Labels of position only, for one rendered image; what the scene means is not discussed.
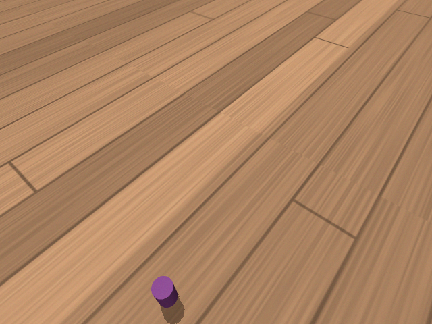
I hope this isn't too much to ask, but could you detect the can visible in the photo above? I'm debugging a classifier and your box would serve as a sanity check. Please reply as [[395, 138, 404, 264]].
[[151, 276, 178, 308]]

